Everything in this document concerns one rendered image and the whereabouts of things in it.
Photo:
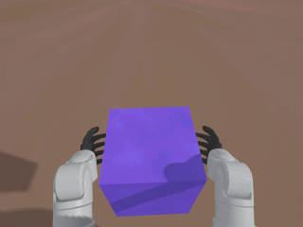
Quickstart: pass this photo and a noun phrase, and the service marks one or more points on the carton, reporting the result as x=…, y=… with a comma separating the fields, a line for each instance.
x=151, y=163

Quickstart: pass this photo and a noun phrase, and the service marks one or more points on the right robot hand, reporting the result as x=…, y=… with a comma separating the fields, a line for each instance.
x=212, y=139

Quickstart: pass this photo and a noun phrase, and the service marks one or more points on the robot left forearm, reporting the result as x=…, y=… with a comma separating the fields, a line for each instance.
x=73, y=191

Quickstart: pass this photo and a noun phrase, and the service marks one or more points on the left robot hand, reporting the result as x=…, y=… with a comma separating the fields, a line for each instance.
x=89, y=140

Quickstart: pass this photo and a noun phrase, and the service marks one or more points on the robot right forearm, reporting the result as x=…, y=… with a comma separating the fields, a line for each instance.
x=233, y=190

